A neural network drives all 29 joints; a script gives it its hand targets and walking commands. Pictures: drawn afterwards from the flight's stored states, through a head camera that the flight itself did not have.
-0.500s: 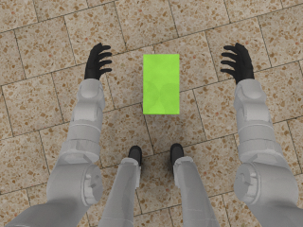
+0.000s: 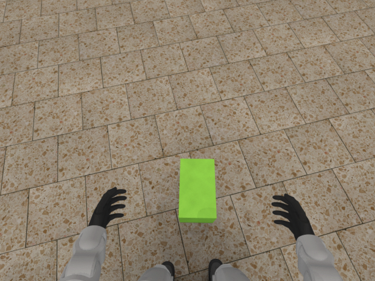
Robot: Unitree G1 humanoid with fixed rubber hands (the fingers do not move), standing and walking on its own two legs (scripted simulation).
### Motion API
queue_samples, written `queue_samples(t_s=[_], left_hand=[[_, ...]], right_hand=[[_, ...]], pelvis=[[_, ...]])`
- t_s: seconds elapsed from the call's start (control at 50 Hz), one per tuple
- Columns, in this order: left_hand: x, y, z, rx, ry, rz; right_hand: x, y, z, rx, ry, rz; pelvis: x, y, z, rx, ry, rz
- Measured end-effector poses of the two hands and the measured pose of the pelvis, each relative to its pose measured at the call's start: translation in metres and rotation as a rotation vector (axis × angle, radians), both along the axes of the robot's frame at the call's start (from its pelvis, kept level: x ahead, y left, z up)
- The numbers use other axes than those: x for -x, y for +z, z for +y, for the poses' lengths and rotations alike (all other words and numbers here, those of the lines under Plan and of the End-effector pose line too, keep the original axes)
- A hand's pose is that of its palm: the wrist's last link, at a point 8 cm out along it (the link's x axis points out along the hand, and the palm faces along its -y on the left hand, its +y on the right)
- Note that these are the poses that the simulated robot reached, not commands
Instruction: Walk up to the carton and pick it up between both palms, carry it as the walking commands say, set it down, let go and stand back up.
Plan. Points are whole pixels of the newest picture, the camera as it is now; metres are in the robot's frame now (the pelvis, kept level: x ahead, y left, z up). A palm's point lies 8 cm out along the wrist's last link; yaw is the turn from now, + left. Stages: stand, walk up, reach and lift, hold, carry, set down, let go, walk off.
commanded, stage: let go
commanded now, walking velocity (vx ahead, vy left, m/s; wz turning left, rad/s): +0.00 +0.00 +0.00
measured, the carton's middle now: (196, 191) +0.44 -0.02 -0.67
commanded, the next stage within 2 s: stand in 0.58 s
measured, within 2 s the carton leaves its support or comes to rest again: neither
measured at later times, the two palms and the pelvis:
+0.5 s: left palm (80, 244) +0.18 +0.23 -0.06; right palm (310, 248) +0.18 -0.23 -0.05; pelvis +0.02 +0.00 +0.01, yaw +0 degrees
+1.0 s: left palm (58, 274) +0.12 +0.28 -0.09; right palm (330, 274) +0.14 -0.27 -0.09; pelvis +0.01 +0.00 +0.01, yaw +1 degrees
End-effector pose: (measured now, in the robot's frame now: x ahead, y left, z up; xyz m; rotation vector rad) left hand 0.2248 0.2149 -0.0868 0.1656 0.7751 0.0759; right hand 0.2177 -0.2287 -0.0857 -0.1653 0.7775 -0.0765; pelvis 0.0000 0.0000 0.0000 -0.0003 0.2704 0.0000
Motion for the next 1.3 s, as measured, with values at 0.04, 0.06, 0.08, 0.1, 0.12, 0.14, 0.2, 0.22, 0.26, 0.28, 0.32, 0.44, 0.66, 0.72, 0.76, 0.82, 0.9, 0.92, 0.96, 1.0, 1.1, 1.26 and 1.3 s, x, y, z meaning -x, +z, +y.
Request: queue_samples(t_s=[0.04, 0.06, 0.08, 0.1, 0.12, 0.14, 0.2, 0.22, 0.26, 0.28, 0.32, 0.44, 0.66, 0.72, 0.76, 0.82, 0.9, 0.92, 0.96, 1.0, 1.1, 1.26, 1.3], left_hand=[[0.014, 0.006, 0.004, -0.001, 0.001, 0.008], [0.020, 0.009, 0.006, -0.001, 0.001, 0.010], [0.026, 0.012, 0.008, -0.001, 0.001, 0.012], [0.031, 0.015, 0.010, -0.001, 0.002, 0.013], [0.035, 0.018, 0.011, 0.000, 0.003, 0.012], [0.039, 0.020, 0.013, 0.000, 0.004, 0.012], [0.046, 0.025, 0.016, 0.005, 0.006, 0.010], [0.047, 0.026, 0.016, 0.006, 0.006, 0.010], [0.048, 0.028, 0.017, 0.009, 0.005, 0.011], [0.048, 0.028, 0.018, 0.010, 0.005, 0.010], [0.048, 0.029, 0.018, 0.010, 0.003, 0.009], [0.046, 0.032, 0.019, 0.005, -0.005, 0.012], [0.056, 0.019, 0.036, -0.067, 0.042, 0.054], [0.066, 0.014, 0.051, -0.110, 0.080, 0.081], [0.073, 0.012, 0.059, -0.131, 0.098, 0.094], [0.081, 0.010, 0.066, -0.150, 0.116, 0.112], [0.091, 0.007, 0.068, -0.159, 0.128, 0.138], [0.093, 0.006, 0.068, -0.159, 0.129, 0.144], [0.097, 0.003, 0.067, -0.157, 0.130, 0.157], [0.101, 0.001, 0.066, -0.154, 0.131, 0.168], [0.111, -0.003, 0.063, -0.148, 0.132, 0.192], [0.124, -0.006, 0.063, -0.149, 0.136, 0.220], [0.127, -0.006, 0.064, -0.150, 0.137, 0.226]], right_hand=[[0.013, 0.007, 0.000, 0.000, -0.002, 0.004], [0.018, 0.011, 0.000, 0.000, -0.002, 0.005], [0.023, 0.015, -0.001, 0.001, -0.001, 0.006], [0.027, 0.018, -0.001, 0.002, 0.000, 0.007], [0.030, 0.021, -0.001, 0.003, 0.001, 0.008], [0.034, 0.023, -0.002, 0.003, 0.002, 0.009], [0.040, 0.028, -0.001, 0.002, 0.009, 0.015], [0.041, 0.028, -0.001, 0.002, 0.012, 0.017], [0.041, 0.029, 0.001, 0.002, 0.020, 0.020], [0.040, 0.030, 0.001, 0.002, 0.024, 0.020], [0.038, 0.031, 0.002, 0.003, 0.030, 0.019], [0.033, 0.033, 0.003, 0.006, 0.036, 0.013], [0.043, 0.022, -0.016, 0.061, -0.028, 0.029], [0.050, 0.016, -0.030, 0.097, -0.059, 0.040], [0.056, 0.013, -0.036, 0.115, -0.070, 0.055], [0.064, 0.009, -0.041, 0.133, -0.075, 0.082], [0.072, 0.004, -0.043, 0.143, -0.076, 0.115], [0.074, 0.003, -0.043, 0.143, -0.076, 0.122], [0.078, 0.001, -0.042, 0.144, -0.075, 0.134], [0.081, -0.001, -0.042, 0.144, -0.074, 0.145], [0.089, -0.004, -0.042, 0.144, -0.074, 0.168], [0.101, -0.006, -0.045, 0.151, -0.075, 0.197], [0.104, -0.007, -0.047, 0.153, -0.075, 0.204]], pelvis=[[-0.004, 0.004, 0.001, 0.001, 0.000, -0.051], [-0.006, 0.006, 0.001, 0.001, 0.000, -0.076], [-0.007, 0.008, 0.001, 0.001, 0.000, -0.100], [-0.009, 0.009, 0.001, 0.001, 0.000, -0.123], [-0.011, 0.010, 0.001, 0.001, 0.001, -0.145], [-0.012, 0.011, 0.002, 0.001, 0.002, -0.166], [-0.016, 0.012, 0.002, 0.001, 0.005, -0.220], [-0.017, 0.012, 0.002, 0.001, 0.005, -0.235], [-0.018, 0.012, 0.002, 0.001, 0.006, -0.261], [-0.018, 0.012, 0.003, 0.001, 0.006, -0.273], [-0.019, 0.012, 0.003, 0.001, 0.005, -0.292], [-0.018, 0.011, 0.003, 0.001, 0.004, -0.329], [-0.017, 0.007, 0.002, 0.005, 0.004, -0.316], [-0.018, 0.006, 0.003, 0.006, 0.008, -0.307], [-0.018, 0.005, 0.003, 0.007, 0.010, -0.303], [-0.018, 0.005, 0.003, 0.007, 0.013, -0.301], [-0.017, 0.006, 0.003, 0.006, 0.016, -0.300], [-0.017, 0.006, 0.003, 0.006, 0.017, -0.301], [-0.016, 0.006, 0.003, 0.005, 0.018, -0.302], [-0.015, 0.006, 0.003, 0.004, 0.018, -0.303], [-0.012, 0.007, 0.002, 0.003, 0.020, -0.307], [-0.007, 0.008, 0.000, 0.001, 0.020, -0.315], [-0.006, 0.008, 0.000, 0.001, 0.020, -0.317]])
